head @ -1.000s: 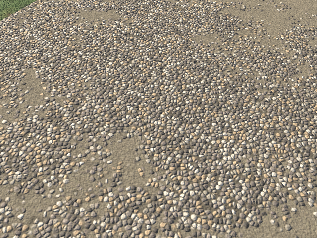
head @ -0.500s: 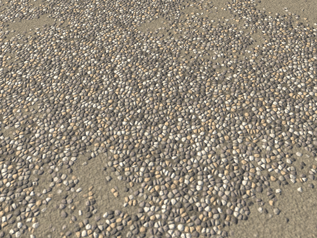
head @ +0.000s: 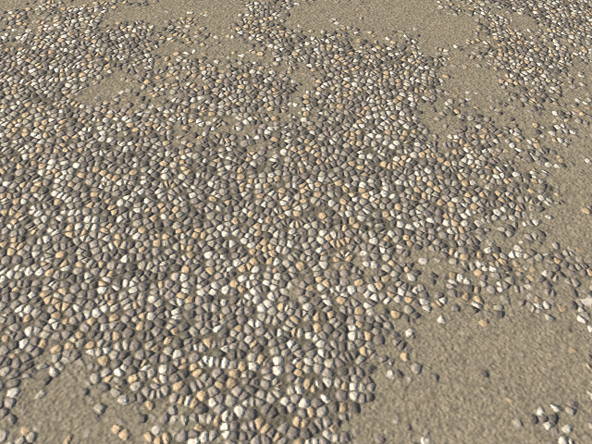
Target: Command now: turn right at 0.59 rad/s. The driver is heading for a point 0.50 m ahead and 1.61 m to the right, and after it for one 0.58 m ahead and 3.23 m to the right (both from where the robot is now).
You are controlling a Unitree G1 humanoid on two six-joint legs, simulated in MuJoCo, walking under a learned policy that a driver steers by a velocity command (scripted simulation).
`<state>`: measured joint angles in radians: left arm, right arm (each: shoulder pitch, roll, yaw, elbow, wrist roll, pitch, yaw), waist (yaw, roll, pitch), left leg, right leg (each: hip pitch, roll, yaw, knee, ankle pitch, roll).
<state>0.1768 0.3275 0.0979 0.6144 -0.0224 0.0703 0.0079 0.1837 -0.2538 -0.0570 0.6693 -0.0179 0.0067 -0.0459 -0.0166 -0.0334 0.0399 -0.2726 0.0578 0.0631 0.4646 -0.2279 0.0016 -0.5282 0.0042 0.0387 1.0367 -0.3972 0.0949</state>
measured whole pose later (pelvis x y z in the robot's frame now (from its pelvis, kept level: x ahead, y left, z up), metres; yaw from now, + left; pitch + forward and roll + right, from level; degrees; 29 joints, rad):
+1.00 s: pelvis -0.02 -0.03 -0.01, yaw -36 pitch +1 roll +0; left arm 0.18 0.30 0.08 0.59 -0.02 0.07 -0.01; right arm 0.14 -0.30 -0.08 0.69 0.02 0.02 -0.02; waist -0.01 0.01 0.07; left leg -0.25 0.10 0.12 0.51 -0.27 -0.03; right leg -0.34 -0.03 -0.02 0.66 -0.34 0.05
